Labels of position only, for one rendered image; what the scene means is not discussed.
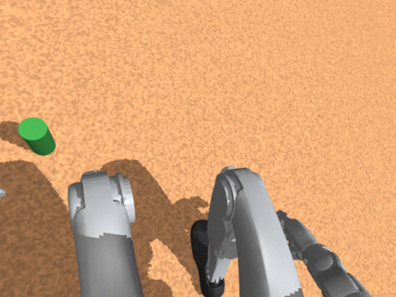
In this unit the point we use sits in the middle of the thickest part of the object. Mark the can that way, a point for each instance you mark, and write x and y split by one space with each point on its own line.
37 135

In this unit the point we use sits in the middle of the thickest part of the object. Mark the right robot hand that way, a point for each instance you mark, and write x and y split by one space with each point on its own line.
298 236

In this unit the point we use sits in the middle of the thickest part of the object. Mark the right robot arm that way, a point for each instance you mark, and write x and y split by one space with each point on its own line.
330 274

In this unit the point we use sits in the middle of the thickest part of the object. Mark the right robot foot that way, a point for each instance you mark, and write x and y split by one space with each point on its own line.
200 245

